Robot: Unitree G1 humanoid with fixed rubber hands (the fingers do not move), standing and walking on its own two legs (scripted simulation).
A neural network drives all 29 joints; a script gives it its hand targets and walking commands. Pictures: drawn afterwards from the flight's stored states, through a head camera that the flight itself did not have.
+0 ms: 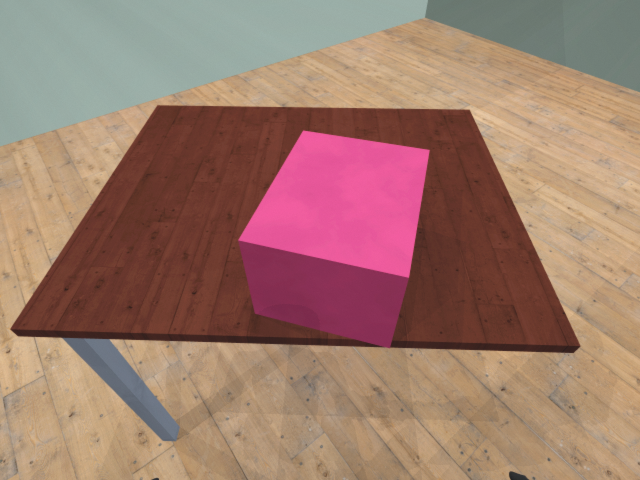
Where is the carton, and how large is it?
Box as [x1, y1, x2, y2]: [238, 131, 429, 347]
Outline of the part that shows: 303,131 238,240 254,311 258,314 389,347 408,279 429,150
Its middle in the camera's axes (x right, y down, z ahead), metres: +0.04 -0.01 +0.65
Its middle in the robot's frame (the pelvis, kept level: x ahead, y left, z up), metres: +0.51 -0.01 +0.01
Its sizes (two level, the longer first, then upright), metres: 0.282 0.225 0.179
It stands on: a table, 0.70 m high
